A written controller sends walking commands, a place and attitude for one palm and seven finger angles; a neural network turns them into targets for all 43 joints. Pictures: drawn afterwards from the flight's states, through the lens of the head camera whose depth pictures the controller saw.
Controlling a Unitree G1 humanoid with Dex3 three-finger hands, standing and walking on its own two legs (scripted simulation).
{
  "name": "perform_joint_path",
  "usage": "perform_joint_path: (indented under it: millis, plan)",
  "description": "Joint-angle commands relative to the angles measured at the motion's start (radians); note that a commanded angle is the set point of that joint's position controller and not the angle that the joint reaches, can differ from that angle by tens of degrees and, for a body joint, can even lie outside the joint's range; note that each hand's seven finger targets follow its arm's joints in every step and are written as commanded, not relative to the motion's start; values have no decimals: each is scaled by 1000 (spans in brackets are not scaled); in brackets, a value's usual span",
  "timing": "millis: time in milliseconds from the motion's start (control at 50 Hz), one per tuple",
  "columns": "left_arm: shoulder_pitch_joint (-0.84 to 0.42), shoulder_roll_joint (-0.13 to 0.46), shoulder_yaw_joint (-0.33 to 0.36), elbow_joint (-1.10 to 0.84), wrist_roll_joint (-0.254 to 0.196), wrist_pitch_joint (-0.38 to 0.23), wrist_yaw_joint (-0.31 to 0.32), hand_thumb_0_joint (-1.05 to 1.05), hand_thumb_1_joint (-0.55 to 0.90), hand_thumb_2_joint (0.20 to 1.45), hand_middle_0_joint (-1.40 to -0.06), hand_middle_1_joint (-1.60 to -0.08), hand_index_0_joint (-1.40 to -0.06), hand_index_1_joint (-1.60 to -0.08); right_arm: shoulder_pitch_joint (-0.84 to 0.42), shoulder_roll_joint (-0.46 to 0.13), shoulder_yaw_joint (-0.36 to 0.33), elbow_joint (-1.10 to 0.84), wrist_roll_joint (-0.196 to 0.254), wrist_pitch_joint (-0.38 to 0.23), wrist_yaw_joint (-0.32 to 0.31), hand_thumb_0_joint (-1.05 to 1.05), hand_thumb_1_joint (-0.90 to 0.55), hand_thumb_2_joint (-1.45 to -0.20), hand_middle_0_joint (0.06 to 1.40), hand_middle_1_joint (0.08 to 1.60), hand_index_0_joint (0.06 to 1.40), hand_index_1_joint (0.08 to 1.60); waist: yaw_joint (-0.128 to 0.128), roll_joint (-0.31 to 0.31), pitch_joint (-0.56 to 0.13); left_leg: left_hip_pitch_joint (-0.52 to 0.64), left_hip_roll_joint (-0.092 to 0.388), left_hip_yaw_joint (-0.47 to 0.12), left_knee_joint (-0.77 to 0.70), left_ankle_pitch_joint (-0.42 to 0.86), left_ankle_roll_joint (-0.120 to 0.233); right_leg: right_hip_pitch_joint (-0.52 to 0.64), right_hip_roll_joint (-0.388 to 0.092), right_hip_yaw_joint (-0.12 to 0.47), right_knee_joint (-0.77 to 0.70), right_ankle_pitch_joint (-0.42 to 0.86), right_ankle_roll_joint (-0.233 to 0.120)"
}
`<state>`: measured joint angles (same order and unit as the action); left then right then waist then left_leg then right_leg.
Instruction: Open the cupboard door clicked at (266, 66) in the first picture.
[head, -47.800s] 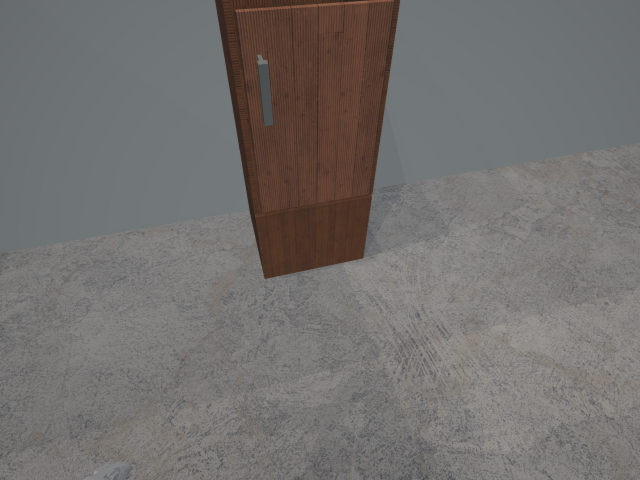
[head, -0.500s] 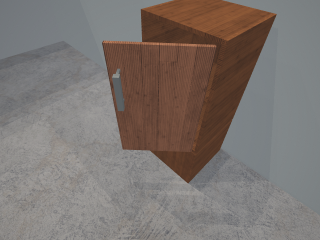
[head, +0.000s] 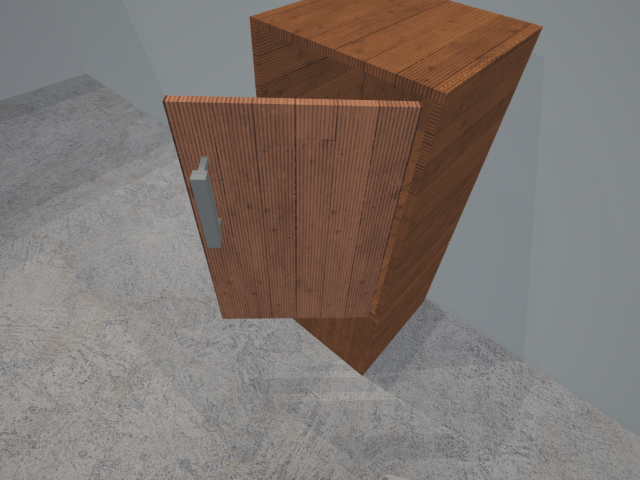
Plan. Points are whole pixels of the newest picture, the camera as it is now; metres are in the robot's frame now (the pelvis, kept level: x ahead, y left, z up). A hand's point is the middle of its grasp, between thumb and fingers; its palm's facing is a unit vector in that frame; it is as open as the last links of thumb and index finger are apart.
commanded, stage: come to a stop and stand still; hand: left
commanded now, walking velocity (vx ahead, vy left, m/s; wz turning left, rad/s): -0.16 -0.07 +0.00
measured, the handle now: (209, 203) +0.53 +0.21 +0.02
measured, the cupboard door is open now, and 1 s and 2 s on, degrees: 43 43 43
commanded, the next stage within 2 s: look again from close up in 1.80 s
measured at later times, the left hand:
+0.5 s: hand out of the picture +0.06 +0.19 -0.20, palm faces +0.11 -0.98 -0.15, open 7.3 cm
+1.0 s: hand out of the picture -0.06 +0.20 -0.18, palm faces +0.02 -0.99 -0.14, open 7.4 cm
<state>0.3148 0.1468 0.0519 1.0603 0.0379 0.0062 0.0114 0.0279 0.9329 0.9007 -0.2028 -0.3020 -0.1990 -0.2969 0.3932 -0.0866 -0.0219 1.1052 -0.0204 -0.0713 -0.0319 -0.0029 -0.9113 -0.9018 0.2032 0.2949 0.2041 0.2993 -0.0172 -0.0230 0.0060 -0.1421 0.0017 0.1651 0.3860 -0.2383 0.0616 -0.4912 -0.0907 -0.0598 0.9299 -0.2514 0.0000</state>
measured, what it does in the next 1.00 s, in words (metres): steps on the spot: right foot, then left foot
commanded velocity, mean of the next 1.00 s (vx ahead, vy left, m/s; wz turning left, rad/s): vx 0.02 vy -0.03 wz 0.00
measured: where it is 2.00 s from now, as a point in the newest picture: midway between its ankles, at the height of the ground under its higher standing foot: outside the picture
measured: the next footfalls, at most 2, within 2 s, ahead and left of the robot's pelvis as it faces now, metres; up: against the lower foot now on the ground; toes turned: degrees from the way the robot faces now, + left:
right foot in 0.14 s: +0.14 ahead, -0.17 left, +0.00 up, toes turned -5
left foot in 0.46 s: +0.03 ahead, +0.09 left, +0.00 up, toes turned +7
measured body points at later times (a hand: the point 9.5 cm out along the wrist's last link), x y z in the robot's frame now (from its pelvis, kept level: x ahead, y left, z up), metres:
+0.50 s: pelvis -0.02 +0.01 -0.03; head +0.00 +0.04 +0.42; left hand +0.06 +0.24 -0.19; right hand +0.05 -0.24 -0.16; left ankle -0.01 +0.08 -0.75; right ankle +0.09 -0.16 -0.73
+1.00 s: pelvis -0.05 +0.03 +0.01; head -0.04 +0.06 +0.46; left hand -0.06 +0.25 -0.17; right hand -0.13 -0.19 -0.14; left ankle -0.01 +0.08 -0.74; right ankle -0.08 -0.15 -0.68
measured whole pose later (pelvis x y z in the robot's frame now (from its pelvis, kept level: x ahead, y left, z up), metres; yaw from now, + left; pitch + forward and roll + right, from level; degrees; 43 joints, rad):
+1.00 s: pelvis -0.05 +0.03 +0.01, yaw +0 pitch +0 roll -2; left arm 0.33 0.18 0.06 1.08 0.03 0.07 0.01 0.01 0.91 0.90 -0.20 -0.30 -0.20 -0.30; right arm 0.42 -0.10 -0.04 1.13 -0.02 -0.01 -0.05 0.00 -0.91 -0.90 0.21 0.30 0.21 0.30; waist -0.04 -0.03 0.00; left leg -0.21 -0.01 0.13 0.29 -0.09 0.09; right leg -0.37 -0.05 0.01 0.86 -0.31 0.03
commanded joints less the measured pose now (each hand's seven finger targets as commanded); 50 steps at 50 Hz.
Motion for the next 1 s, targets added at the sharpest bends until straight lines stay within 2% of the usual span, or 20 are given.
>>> perform_joint_path:
  millis: [0,60,80,100,140,180,220,260,280,340,400,420,440,460,480,520,580,700,860,980]
  plan:
    - [6,-28,-10,-56,-16,-12,-2,0,900,900,-200,-300,-200,-300,61,-130,-19,-12,-5,-1,-18,0,-900,-900,200,300,200,300,11,103,70,-32,255,-162,-128,514,100,49,-5,3,-188,57,16]
    - [8,-3,-7,-56,-18,-13,9,0,900,900,-200,-300,-200,-300,49,-140,-28,-2,-6,23,-19,0,-900,-900,200,300,200,300,15,139,46,-26,229,-140,-13,550,61,197,26,-29,-384,99,14]
    - [41,22,-1,-48,-18,-18,13,0,900,900,-200,-300,-200,-300,49,-141,-31,1,-3,28,-17,0,-900,-900,200,300,200,300,34,101,27,-37,211,-141,39,500,33,269,27,-28,-473,188,16]
    - [75,60,6,-41,-15,-26,18,0,900,900,-200,-300,-200,-300,55,-129,-34,0,2,31,-13,0,-900,-900,200,300,200,300,47,47,-1,-78,172,-124,92,369,-6,356,-7,8,-511,364,13]
    - [79,151,16,-46,-17,-31,32,0,900,900,-200,-300,-200,-300,97,-74,-39,-12,18,52,-2,0,-900,-900,200,300,200,300,23,-104,-65,-212,46,-66,216,-123,-67,471,-233,180,-434,873,-98]
    - [48,174,22,-61,-15,-27,35,0,900,900,-200,-300,-200,-300,80,-57,-48,-21,18,81,-7,0,-900,-900,200,300,200,300,17,-137,-55,-209,25,-70,406,-314,-78,406,-297,194,-480,960,-177]
    - [15,162,29,-78,-10,-24,47,0,900,900,-200,-300,-200,-300,27,-77,-49,-42,15,94,-8,0,-900,-900,200,300,200,300,41,-236,-63,-252,34,-130,575,-363,-84,377,-301,225,-504,903,-224]
    - [-34,165,39,-101,-5,-12,52,0,900,900,-200,-300,-200,-300,-1,-92,-56,-57,15,102,-2,0,-900,-900,200,300,200,300,36,-201,-71,-272,31,-153,631,-341,-91,357,-286,200,-515,776,-229]
    - [-60,173,43,-113,-3,-4,54,0,900,900,-200,-300,-200,-300,-8,-93,-58,-63,15,104,2,0,-900,-900,200,300,200,300,32,-152,-80,-257,30,-148,611,-325,-92,339,-276,183,-519,707,-221]
    - [-111,177,50,-147,2,6,50,0,900,900,-200,-300,-200,-300,-7,-86,-55,-83,8,107,11,0,-900,-900,200,300,200,300,14,-156,-68,-184,26,-127,505,-252,-94,224,-247,173,-555,426,-188]
    - [-149,166,45,-164,-3,22,41,0,900,900,-200,-300,-200,-300,76,-84,-52,-71,9,91,14,0,-900,-900,200,300,200,300,-35,-134,-59,18,10,-85,148,-55,-82,80,-171,141,-495,63,-103]
    - [-142,122,35,-173,-11,31,35,0,900,900,-200,-300,-200,-300,86,-125,-55,-74,7,80,13,0,-900,-900,200,300,200,300,-39,31,-39,41,68,-183,3,-71,-66,19,-84,85,-381,-91,-56]
    - [-136,49,22,-191,-21,40,30,0,900,900,-200,-300,-200,-300,46,-210,-70,-105,-6,72,12,0,-900,-900,200,300,200,300,-36,335,36,-100,275,-462,-174,-153,-8,-62,44,-6,-199,-262,19]
    - [-161,57,20,-189,-17,44,31,0,900,900,-200,-300,-200,-300,-46,-232,-65,-141,-16,75,8,0,-900,-900,200,300,200,300,-24,330,109,-283,337,-521,-250,-207,55,1,52,77,-88,-244,17]
    - [-139,75,21,-166,-10,48,32,0,900,900,-200,-300,-200,-300,-101,-214,-54,-151,-19,64,3,0,-900,-900,200,300,200,300,2,325,121,-332,319,-503,-283,-237,50,46,38,135,-28,-195,12]
    - [-63,75,25,-111,-6,41,11,0,900,900,-200,-300,-200,-300,-156,-190,-41,-154,-16,55,-7,0,-900,-900,200,300,200,300,39,150,119,-270,251,-413,-256,-301,26,28,55,137,65,-68,18]
    - [-13,71,16,-65,-5,27,1,0,900,900,-200,-300,-200,-300,-91,-176,-38,-137,-2,42,-15,0,-900,-900,200,300,200,300,17,57,99,-79,228,-350,-243,-181,10,-68,64,119,98,5,37]
    - [14,95,29,-60,-2,38,0,0,900,900,-200,-300,-200,-300,48,-180,-44,-85,-2,37,-37,0,-900,-900,200,300,200,300,-24,94,54,82,293,-381,-237,-23,-3,-112,62,146,102,-13,47]
    - [45,75,17,-40,-4,49,-7,0,900,900,-200,-300,-200,-300,76,-184,-47,-36,-3,41,-34,0,-900,-900,200,300,200,300,-23,129,11,81,287,-364,-270,-147,32,-58,35,102,-8,-41,39]
    - [15,42,-1,-32,-11,41,1,0,900,900,-200,-300,-200,-300,68,-167,-45,1,-6,52,-18,0,-900,-900,200,300,200,300,-20,172,65,-79,253,-352,-309,-308,43,76,33,34,-155,-109,17]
